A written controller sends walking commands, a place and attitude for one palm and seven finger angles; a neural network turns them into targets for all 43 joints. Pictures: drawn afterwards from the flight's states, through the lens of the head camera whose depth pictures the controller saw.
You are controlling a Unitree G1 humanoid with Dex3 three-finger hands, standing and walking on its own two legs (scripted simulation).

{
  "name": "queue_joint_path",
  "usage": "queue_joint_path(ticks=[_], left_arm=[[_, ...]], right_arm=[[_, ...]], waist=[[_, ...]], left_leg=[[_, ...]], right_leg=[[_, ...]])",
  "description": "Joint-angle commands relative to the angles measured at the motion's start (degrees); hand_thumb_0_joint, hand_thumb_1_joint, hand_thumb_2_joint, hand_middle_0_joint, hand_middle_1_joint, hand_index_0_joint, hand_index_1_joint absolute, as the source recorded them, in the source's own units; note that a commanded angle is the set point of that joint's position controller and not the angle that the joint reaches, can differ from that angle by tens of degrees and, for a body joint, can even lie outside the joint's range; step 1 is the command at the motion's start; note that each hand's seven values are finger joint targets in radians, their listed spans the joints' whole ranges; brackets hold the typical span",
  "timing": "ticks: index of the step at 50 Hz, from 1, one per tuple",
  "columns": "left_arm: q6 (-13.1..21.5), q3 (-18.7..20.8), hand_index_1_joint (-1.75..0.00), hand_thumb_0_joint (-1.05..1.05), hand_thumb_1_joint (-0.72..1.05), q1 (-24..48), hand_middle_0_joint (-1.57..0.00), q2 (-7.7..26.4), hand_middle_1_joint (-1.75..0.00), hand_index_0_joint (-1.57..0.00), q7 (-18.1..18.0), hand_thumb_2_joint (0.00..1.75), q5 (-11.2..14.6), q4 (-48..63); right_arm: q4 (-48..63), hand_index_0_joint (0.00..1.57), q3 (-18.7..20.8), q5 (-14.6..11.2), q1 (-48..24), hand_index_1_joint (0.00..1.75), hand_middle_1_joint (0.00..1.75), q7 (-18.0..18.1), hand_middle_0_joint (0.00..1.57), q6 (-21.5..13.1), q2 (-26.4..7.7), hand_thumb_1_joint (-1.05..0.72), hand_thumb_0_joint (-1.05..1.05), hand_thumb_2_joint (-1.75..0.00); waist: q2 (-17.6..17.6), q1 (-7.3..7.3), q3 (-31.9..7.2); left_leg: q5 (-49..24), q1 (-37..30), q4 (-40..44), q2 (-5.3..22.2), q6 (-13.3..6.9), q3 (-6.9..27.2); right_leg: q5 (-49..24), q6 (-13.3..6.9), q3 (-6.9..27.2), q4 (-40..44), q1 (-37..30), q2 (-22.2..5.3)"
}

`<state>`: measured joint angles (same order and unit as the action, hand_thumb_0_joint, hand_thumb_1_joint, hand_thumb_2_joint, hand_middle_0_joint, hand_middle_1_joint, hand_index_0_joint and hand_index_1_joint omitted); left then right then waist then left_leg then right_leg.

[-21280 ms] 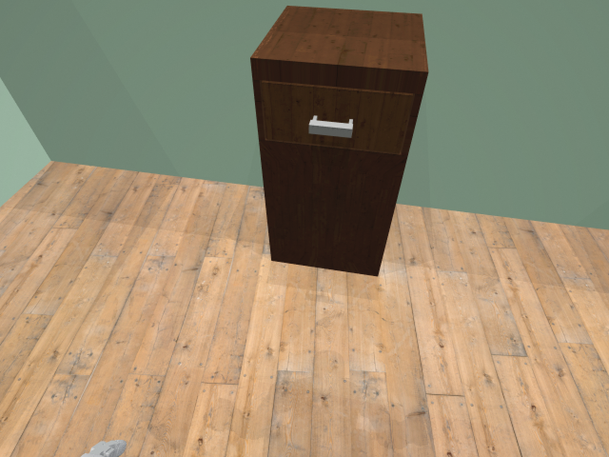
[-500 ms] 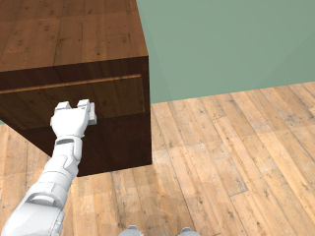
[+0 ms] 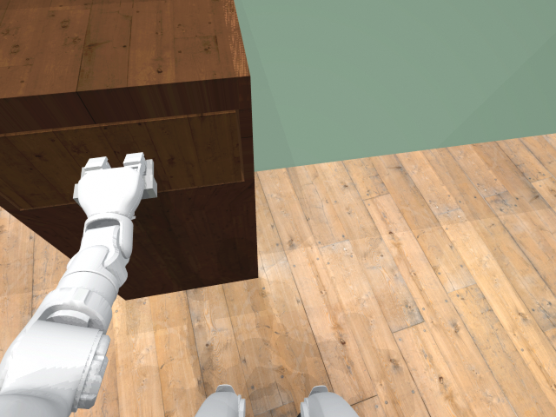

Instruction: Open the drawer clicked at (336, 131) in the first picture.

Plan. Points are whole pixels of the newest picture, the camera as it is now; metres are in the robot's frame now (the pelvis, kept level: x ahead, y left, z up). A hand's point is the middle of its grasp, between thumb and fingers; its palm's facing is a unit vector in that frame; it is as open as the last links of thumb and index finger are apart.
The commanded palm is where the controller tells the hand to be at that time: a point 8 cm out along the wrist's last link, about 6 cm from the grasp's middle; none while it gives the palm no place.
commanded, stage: pull the drawer open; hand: left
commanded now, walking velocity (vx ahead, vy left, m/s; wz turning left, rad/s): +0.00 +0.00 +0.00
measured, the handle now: (117, 179) +0.48 +0.25 -0.01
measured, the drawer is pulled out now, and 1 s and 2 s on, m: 0.00 0.02 0.14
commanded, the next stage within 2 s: relax the arm and regain balance in 1.50 s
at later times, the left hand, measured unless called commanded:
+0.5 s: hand (125, 223) +0.41 +0.23 -0.03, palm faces -0.05 -0.05 -1.00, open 5.9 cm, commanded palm +0.38 +0.22 +0.04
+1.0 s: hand (124, 220) +0.42 +0.24 -0.03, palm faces -0.07 -0.01 -1.00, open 6.0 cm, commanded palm +0.42 +0.22 +0.04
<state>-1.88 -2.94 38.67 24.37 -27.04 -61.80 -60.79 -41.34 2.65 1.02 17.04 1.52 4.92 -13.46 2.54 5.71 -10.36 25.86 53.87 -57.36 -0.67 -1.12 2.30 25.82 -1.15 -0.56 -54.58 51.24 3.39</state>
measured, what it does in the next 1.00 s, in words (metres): stands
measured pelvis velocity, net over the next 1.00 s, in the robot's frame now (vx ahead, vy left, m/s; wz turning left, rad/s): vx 0.00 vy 0.00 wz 0.01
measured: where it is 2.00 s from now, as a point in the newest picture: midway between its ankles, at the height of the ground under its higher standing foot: outside the picture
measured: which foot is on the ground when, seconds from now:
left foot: down 0.00-1.00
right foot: down 0.00-1.00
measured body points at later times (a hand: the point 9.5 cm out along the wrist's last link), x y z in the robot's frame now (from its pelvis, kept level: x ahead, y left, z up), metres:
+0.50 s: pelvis +0.03 +0.01 +0.01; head +0.11 +0.01 +0.46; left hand +0.41 +0.23 +0.03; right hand +0.09 -0.25 -0.12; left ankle +0.00 +0.10 -0.67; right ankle -0.01 -0.11 -0.67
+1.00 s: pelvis +0.00 +0.00 +0.00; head +0.10 -0.01 +0.44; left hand +0.42 +0.23 +0.03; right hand +0.08 -0.26 -0.14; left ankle +0.00 +0.10 -0.67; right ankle -0.01 -0.11 -0.67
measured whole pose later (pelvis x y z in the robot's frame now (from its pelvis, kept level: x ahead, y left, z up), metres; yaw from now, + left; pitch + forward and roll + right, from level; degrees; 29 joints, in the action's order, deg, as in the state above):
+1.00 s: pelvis +0.00 +0.00 +0.00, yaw +1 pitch +21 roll -2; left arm -1.7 -3.9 34.3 21.8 -27.3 -62.3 -56.8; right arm -41.5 2.9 1.2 15.1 2.1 4.1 -12.6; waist 3.0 3.2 -10.9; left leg 26.5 52.6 -57.7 -1.2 -0.9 2.4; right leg 27.1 -1.5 -1.0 -55.8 50.2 2.8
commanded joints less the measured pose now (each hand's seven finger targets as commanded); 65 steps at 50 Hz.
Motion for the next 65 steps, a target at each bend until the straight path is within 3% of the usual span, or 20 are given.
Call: queue_joint_path(ticks=[1, 6, 9, 12, 16, 29, 31, 32, 33, 35, 37, 38, 42, 46, 48, 51, 53, 62, 63, 65], left_arm=[[2.37, 4.29, -1.35, 0.00, 0.90, 19.71, -0.40, 11.23, -1.35, -0.40, -1.64, 0.90, 1.11, 11.46], [3.66, 5.74, -1.35, 0.00, 0.90, 13.85, -0.40, 11.70, -1.35, -0.40, -1.95, 0.90, 1.14, 13.23], [3.78, 4.53, -1.35, 0.00, 0.90, 11.22, -0.40, 9.47, -1.35, -0.40, -2.64, 0.90, 0.89, 14.71], [3.54, 6.44, -1.35, 0.00, 0.90, 4.07, -0.40, 10.10, -1.35, -0.40, -2.96, 0.90, 1.16, 17.18], [2.33, 5.16, -1.35, 0.00, 0.90, 0.21, -0.40, 7.63, -1.35, -0.40, -2.97, 0.90, 1.79, 19.65], [-3.05, 1.04, -1.35, 0.00, 0.90, -12.42, -0.40, 0.36, -1.35, -0.40, -3.47, 0.90, 1.63, 34.58], [-3.06, 2.06, -1.35, 0.00, 0.90, 4.60, -0.40, 4.57, -1.35, -0.40, -3.75, 0.90, 0.49, 31.09], [-2.05, 1.96, -1.35, 0.00, 0.90, 14.66, -0.40, 6.43, -1.35, -0.40, -4.17, 0.90, -0.70, 30.58], [-2.04, 2.25, -1.35, 0.00, 0.90, 11.25, -0.40, 5.66, -1.35, -0.40, -4.04, 0.90, -1.40, 26.04], [-1.69, 4.21, -1.35, 0.00, 0.90, 10.83, -0.40, 8.11, -1.35, -0.40, -4.25, 0.90, -2.17, 25.04], [-1.59, 1.78, -1.35, 0.00, 0.90, 15.31, -0.40, 6.12, -1.35, -0.40, -4.25, 0.90, -2.73, 25.47], [-1.66, 0.07, -1.35, 0.00, 0.90, 16.05, -0.40, 3.60, -1.35, -0.40, -4.05, 0.90, -2.34, 24.06], [-0.66, 1.05, -1.35, 0.00, 0.90, 21.50, -0.40, 5.84, -1.35, -0.40, -3.69, 0.90, -1.64, 22.26], [0.62, 2.43, -1.35, 0.00, 0.90, 23.41, -0.40, 7.98, -1.35, -0.40, -3.10, 0.90, -0.50, 17.73], [1.49, 1.26, -1.35, 0.00, 0.90, 24.35, -0.40, 7.28, -1.35, -0.40, -3.04, 0.90, -0.48, 16.85], [2.37, 4.29, -1.35, 0.00, 0.90, 25.91, -0.40, 11.86, -1.35, -0.40, -3.26, 0.90, -0.33, 15.76], [2.56, 3.74, -1.35, 0.00, 0.90, 25.84, -0.40, 11.98, -1.35, -0.40, -3.54, 0.90, -0.54, 14.20], [3.46, 4.82, -1.35, 0.00, 0.90, 30.54, -0.40, 15.70, -1.35, -0.40, -4.47, 0.90, -0.68, 14.24], [3.27, 3.54, -1.35, 0.00, 0.90, 30.11, -0.40, 13.59, -1.35, -0.40, -4.45, 0.90, -0.51, 13.00], [3.38, 4.20, -1.35, 0.00, 0.90, 31.08, -0.40, 14.71, -1.35, -0.40, -4.69, 0.90, -0.36, 13.33]], right_arm=[[3.66, 0.20, 2.80, 0.27, 5.76, 0.30, 0.30, 0.21, 0.20, -1.52, -8.63, -0.90, 0.00, -0.90], [3.55, 0.20, 3.28, 0.15, 5.82, 0.30, 0.30, -0.14, 0.20, -1.78, -8.81, -0.90, 0.00, -0.90], [3.54, 0.20, 3.67, -0.03, 5.86, 0.30, 0.30, -0.37, 0.20, -1.87, -8.62, -0.90, 0.00, -0.90], [4.10, 0.20, 3.95, -0.04, 5.22, 0.30, 0.30, -0.60, 0.20, -1.65, -8.60, -0.90, 0.00, -0.90], [4.44, 0.20, 4.12, -0.21, 4.31, 0.30, 0.30, -0.78, 0.20, -1.59, -8.66, -0.90, 0.00, -0.90], [8.01, 0.20, 4.06, -0.07, 0.62, 0.30, 0.30, -1.59, 0.20, -1.39, -7.64, -0.90, 0.00, -0.90], [5.71, 0.20, 3.55, 0.19, 1.38, 0.30, 0.30, -0.43, 0.20, -1.23, -8.09, -0.90, 0.00, -0.90], [4.65, 0.20, 3.33, 0.42, 1.91, 0.30, 0.30, 0.02, 0.20, -1.40, -8.17, -0.90, 0.00, -0.90], [4.25, 0.20, 3.58, 0.63, 2.30, 0.30, 0.30, 0.22, 0.20, -1.59, -7.75, -0.90, 0.00, -0.90], [4.47, 0.20, 3.48, 0.87, 2.01, 0.30, 0.30, 0.60, 0.20, -1.47, -7.83, -0.90, 0.00, -0.90], [4.52, 0.20, 3.54, 0.84, 2.05, 0.30, 0.30, 0.67, 0.20, -1.23, -7.43, -0.90, 0.00, -0.90], [4.21, 0.20, 3.83, 0.80, 2.55, 0.30, 0.30, 0.57, 0.20, -1.32, -7.21, -0.90, 0.00, -0.90], [4.11, 0.20, 3.64, 0.71, 3.00, 0.30, 0.30, 0.82, 0.20, -1.31, -7.30, -0.90, 0.00, -0.90], [3.62, 0.20, 3.31, 0.63, 3.83, 0.30, 0.30, 1.07, 0.20, -1.91, -7.59, -0.90, 0.00, -0.90], [3.55, 0.20, 3.21, 0.42, 4.26, 0.30, 0.30, 1.09, 0.20, -2.34, -7.50, -0.90, 0.00, -0.90], [2.83, 0.20, 3.09, 0.52, 4.78, 0.30, 0.30, 1.16, 0.20, -2.76, -8.19, -0.90, 0.00, -0.90], [2.55, 0.20, 3.01, 0.27, 5.23, 0.30, 0.30, 1.22, 0.20, -2.96, -8.21, -0.90, 0.00, -0.90], [1.31, 0.20, 2.99, -0.01, 7.03, 0.30, 0.30, 1.14, 0.20, -4.18, -9.10, -0.90, 0.00, -0.90], [1.16, 0.20, 3.18, 0.14, 7.26, 0.30, 0.30, 1.16, 0.20, -4.33, -9.13, -0.90, 0.00, -0.90], [0.95, 0.20, 3.07, 0.15, 7.54, 0.30, 0.30, 1.10, 0.20, -4.65, -9.28, -0.90, 0.00, -0.90]], waist=[[3.42, -0.26, -23.84], [2.41, -1.81, -24.46], [1.43, -1.78, -24.11], [0.81, -3.55, -25.94], [-0.22, -3.20, -21.93], [0.42, -3.73, -22.37], [0.01, 0.03, -16.92], [1.29, 1.57, -16.70], [0.98, 0.65, -16.19], [1.17, -0.67, -20.29], [4.57, -0.32, -24.16], [4.29, 0.27, -23.30], [2.55, 0.79, -26.40], [0.07, 1.40, -23.85], [1.51, 1.63, -22.97], [1.30, 1.44, -24.03], [1.58, 1.67, -23.02], [4.27, 2.07, -25.40], [3.61, 2.68, -23.87], [4.08, 2.51, -23.98]], left_leg=[[-18.13, -18.54, 6.17, -0.41, -1.15, -1.46], [-18.88, -17.95, 6.76, -0.19, -1.16, -2.06], [-20.42, -18.31, 6.96, -0.05, -1.21, -2.45], [-23.75, -19.77, 7.45, 0.01, -1.10, -2.97], [-25.66, -20.19, 8.23, 0.28, -1.06, -2.84], [-43.37, -31.82, 8.21, 1.95, -0.20, -0.96], [-36.58, -27.13, 7.40, 1.51, -0.16, -0.54], [-32.83, -26.32, 7.03, 1.40, -0.24, -0.49], [-31.63, -25.61, 6.64, 0.92, -0.36, -0.80], [-31.84, -25.91, 5.88, 0.43, -0.28, -1.15], [-34.16, -28.81, 5.26, 0.52, 0.38, -0.61], [-34.64, -29.11, 4.80, 0.49, 0.38, -0.59], [-30.91, -26.67, 3.99, 0.03, -0.24, -0.98], [-23.86, -21.14, 3.90, -0.46, -0.94, -1.06], [-20.92, -20.04, 4.18, -0.58, -1.15, -1.31], [-17.59, -17.37, 3.96, -0.70, -1.40, -1.33], [-15.14, -16.05, 4.26, -0.81, -1.60, -1.56], [-11.40, -15.20, 5.16, -0.66, -1.66, -1.14], [-10.99, -15.53, 5.24, -0.62, -1.69, -1.19], [-10.35, -15.16, 5.45, -0.60, -1.68, -1.22]], right_leg=[[-17.27, -1.13, -0.31, 7.31, -10.95, 0.47], [-18.78, -1.23, -0.11, 7.27, -12.98, 0.55], [-20.54, -1.07, -0.13, 7.54, -13.21, 0.64], [-24.45, -1.11, 0.03, 7.38, -16.27, 0.54], [-26.34, -1.26, -0.18, 8.01, -16.53, 0.53], [-31.93, -0.65, -1.61, 8.37, -16.45, 0.29], [-28.74, -0.64, -1.45, 7.81, -12.51, -0.02], [-26.66, -0.53, -1.46, 7.29, -9.68, -0.36], [-25.24, -0.85, -1.59, 6.85, -9.40, -0.23], [-26.50, -1.08, -1.13, 6.11, -10.84, -0.39], [-25.86, -1.15, -1.32, 5.41, -8.93, -0.39], [-25.63, -1.21, -1.59, 5.52, -7.98, -0.17], [-26.01, -0.84, -0.86, 5.27, -9.47, -0.16], [-23.13, -0.81, -0.42, 5.65, -9.95, -0.13], [-20.84, -0.85, -0.25, 5.99, -9.07, -0.08], [-18.12, -0.73, 0.36, 6.07, -9.44, -0.20], [-15.93, -0.69, 0.64, 6.74, -8.90, -0.14], [-10.79, -0.67, 0.79, 7.21, -7.34, 0.04], [-10.35, -0.77, 0.52, 7.59, -6.51, 0.14], [-9.61, -0.71, 0.60, 7.76, -6.69, 0.12]])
